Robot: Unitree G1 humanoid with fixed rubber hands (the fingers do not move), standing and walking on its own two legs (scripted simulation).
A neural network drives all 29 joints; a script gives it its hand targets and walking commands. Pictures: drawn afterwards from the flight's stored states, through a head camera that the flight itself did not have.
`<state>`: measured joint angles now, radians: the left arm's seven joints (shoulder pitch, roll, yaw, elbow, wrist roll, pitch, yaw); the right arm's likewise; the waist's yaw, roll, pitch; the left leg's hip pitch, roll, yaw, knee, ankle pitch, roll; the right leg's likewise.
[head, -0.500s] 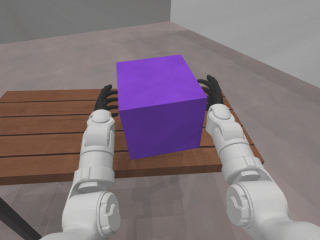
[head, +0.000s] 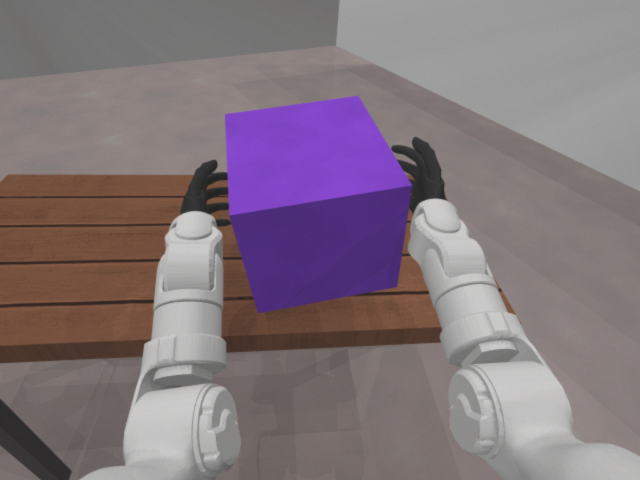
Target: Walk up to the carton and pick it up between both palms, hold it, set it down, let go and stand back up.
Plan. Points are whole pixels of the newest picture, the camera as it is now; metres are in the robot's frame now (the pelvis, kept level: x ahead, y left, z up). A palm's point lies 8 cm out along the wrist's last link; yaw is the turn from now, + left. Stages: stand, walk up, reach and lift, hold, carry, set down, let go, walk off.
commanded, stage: reach and lift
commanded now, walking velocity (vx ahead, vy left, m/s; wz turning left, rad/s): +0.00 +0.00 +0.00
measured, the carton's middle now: (310, 199) +0.45 +0.03 +0.16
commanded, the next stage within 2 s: hold in 0.52 s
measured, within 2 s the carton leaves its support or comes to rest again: neither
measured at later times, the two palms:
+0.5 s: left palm (189, 211) +0.35 +0.18 +0.20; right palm (432, 188) +0.37 -0.11 +0.23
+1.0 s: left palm (197, 209) +0.36 +0.17 +0.19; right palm (430, 191) +0.38 -0.11 +0.22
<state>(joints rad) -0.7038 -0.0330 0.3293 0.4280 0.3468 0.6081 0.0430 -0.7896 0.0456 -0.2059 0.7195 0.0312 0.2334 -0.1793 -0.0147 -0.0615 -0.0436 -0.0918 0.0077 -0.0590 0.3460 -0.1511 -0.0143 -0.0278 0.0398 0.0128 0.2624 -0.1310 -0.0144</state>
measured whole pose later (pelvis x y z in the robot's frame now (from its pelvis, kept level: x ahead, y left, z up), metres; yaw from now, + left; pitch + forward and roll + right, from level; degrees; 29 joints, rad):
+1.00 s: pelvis +0.00 +0.00 +0.00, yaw +0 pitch -8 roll -1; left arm -0.68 -0.03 0.32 0.25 0.39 0.74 -0.01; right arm -0.79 0.05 -0.14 0.60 0.10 0.30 -0.22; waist -0.03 -0.05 0.00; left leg -0.04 0.01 -0.06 0.32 -0.15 -0.01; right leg 0.02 0.04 0.01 0.25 -0.13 -0.01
